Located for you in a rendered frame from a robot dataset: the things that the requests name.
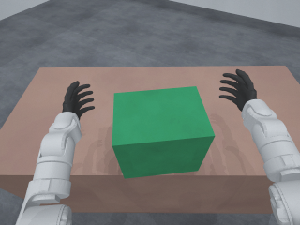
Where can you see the left robot upper arm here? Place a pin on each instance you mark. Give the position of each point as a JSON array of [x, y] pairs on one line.
[[56, 214]]

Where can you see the pedestal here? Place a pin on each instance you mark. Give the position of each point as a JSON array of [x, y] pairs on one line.
[[230, 180]]

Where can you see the right robot forearm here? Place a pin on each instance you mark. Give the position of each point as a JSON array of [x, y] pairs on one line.
[[280, 156]]

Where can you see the left robot hand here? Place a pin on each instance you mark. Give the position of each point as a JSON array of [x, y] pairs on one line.
[[71, 99]]

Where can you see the right robot upper arm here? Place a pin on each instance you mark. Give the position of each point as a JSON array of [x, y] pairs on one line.
[[285, 201]]

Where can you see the right robot hand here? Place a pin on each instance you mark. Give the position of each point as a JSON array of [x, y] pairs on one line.
[[244, 88]]

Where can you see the left robot forearm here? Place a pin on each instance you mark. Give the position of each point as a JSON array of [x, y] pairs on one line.
[[55, 159]]

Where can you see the carton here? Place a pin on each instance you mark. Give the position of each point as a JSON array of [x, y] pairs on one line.
[[161, 131]]

